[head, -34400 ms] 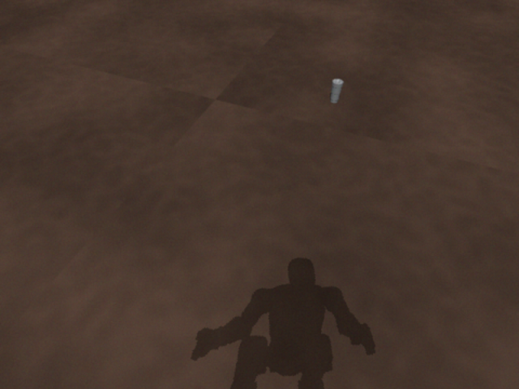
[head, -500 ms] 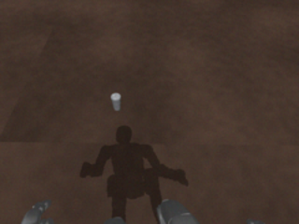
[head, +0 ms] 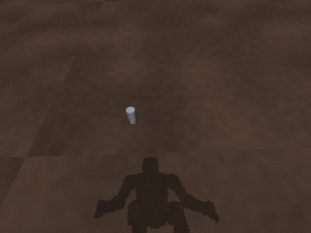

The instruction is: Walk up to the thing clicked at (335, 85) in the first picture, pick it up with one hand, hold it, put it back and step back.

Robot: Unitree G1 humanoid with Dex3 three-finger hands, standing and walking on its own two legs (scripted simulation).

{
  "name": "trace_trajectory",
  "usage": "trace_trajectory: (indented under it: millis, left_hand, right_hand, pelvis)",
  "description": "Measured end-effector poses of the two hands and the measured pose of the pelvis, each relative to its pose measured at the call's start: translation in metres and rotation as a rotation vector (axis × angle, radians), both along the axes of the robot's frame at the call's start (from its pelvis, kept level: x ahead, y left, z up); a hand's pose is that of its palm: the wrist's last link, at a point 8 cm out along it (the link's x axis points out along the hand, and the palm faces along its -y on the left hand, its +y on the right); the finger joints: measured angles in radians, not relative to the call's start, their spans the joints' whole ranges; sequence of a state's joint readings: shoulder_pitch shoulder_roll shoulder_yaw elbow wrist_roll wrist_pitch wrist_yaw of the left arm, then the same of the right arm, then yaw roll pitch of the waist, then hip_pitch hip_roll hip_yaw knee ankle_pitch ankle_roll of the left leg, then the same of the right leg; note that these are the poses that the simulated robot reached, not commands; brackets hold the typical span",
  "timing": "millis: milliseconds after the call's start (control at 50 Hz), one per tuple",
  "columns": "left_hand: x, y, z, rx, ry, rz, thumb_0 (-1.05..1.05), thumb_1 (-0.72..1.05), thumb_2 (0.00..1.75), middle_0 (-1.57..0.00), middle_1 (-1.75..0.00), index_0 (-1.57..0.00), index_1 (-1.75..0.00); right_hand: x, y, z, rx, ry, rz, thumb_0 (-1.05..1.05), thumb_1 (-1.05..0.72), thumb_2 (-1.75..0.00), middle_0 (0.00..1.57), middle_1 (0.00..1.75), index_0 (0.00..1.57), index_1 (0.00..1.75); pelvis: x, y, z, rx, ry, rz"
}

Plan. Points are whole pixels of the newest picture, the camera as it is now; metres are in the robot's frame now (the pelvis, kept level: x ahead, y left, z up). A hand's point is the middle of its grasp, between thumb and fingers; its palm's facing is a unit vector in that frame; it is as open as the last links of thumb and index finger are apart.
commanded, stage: step back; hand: left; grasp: from the side
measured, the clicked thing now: (131, 116) +1.08 +0.24 -0.69
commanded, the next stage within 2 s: stand in 0.86 s
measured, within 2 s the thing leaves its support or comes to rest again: neither
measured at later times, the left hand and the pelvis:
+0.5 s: hand out of the picture +0.11 +0.23 -0.13, palm faces +0.05 -0.92 -0.38, open 7.4 cm; pelvis +0.03 -0.03 +0.00, yaw +2 degrees
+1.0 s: hand out of the picture +0.14 +0.26 -0.14, palm faces +0.06 -0.94 -0.34, open 7.4 cm; pelvis +0.06 +0.00 +0.02, yaw +3 degrees
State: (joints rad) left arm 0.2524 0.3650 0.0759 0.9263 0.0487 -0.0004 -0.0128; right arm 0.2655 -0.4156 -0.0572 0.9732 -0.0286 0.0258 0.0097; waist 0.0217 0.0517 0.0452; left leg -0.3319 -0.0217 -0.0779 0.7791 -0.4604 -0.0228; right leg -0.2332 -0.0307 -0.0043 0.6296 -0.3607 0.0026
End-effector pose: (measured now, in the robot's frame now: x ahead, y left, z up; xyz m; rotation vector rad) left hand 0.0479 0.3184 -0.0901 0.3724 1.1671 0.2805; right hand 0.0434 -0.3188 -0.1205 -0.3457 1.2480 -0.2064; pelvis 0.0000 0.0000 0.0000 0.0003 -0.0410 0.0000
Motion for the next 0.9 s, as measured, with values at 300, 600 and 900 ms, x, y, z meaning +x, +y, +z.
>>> trace_trajectory:
  millis: [300,600,900]
  left_hand:
    - [0.031,-0.002,-0.007,-0.046,-0.006,-0.032,0.01,0.9,0.9,-0.2,-0.3,-0.2,-0.3]
    - [0.06,-0.041,-0.004,-0.055,-0.075,0.02,0.01,0.9,0.9,-0.2,-0.3,-0.21,-0.3]
    - [0.079,-0.009,-0.017,-0.082,-0.024,0.053,0.01,0.9,0.9,-0.2,-0.3,-0.21,-0.3]
  right_hand:
    - [-0.011,0.004,0.021,-0.006,-0.02,-0.017,0.0,-0.9,-0.9,0.21,0.3,0.21,0.3]
    - [0.071,-0.01,0.002,0.014,-0.026,0.065,0.0,-0.91,-0.9,0.2,0.3,0.2,0.3]
    - [0.118,0.034,0.016,0.028,-0.067,0.077,0.0,-0.91,-0.9,0.21,0.3,0.2,0.3]
  pelvis:
    - [0.006,-0.006,0.008,0.013,-0.002,0.007]
    - [0.039,-0.023,0.004,0.007,0.001,0.059]
    - [0.057,0.0,0.009,-0.006,0.0,0.051]
